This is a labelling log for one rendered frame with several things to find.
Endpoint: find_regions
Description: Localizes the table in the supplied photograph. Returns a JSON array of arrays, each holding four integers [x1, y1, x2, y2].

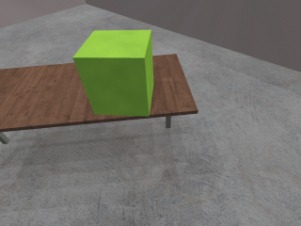
[[0, 54, 198, 144]]

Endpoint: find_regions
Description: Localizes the carton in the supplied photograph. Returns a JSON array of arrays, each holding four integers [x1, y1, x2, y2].
[[73, 29, 154, 117]]

